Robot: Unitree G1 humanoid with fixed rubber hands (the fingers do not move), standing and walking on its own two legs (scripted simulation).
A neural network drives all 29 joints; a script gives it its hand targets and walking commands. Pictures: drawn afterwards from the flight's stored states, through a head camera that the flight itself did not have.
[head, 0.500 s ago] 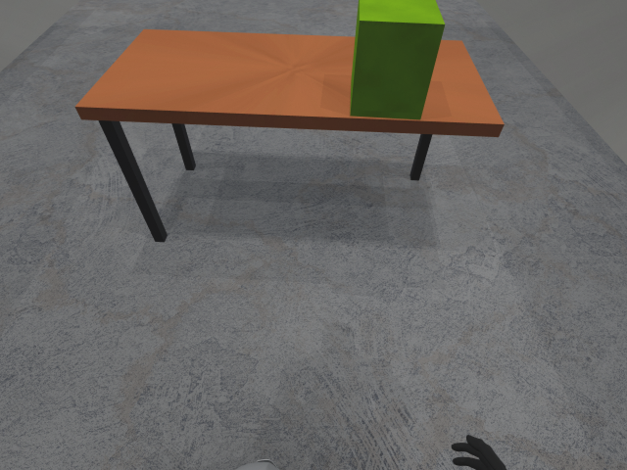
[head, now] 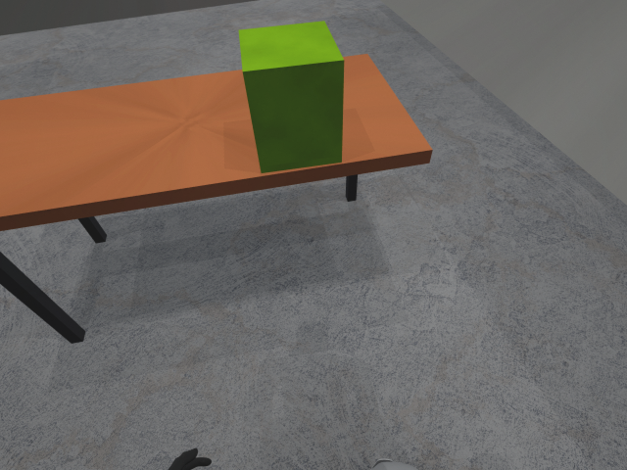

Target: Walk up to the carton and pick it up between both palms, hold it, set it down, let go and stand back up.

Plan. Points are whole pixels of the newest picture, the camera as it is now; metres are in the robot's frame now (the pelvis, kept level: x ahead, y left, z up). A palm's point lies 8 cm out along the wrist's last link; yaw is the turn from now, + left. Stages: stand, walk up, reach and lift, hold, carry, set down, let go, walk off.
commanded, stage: walk up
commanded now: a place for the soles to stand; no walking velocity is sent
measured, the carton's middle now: (292, 98) +0.90 +0.05 +0.01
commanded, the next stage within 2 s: none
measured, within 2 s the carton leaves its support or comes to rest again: neither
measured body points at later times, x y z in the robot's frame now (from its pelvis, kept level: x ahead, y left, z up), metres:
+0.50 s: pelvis +0.20 +0.04 +0.00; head +0.20 +0.06 +0.45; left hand +0.19 +0.29 -0.15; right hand +0.28 -0.19 -0.11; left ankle +0.26 +0.15 -0.71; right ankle +0.10 -0.08 -0.68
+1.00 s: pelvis +0.33 -0.01 +0.01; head +0.35 -0.03 +0.46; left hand +0.42 +0.22 -0.12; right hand +0.37 -0.26 -0.14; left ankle +0.28 +0.13 -0.68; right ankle +0.43 -0.13 -0.71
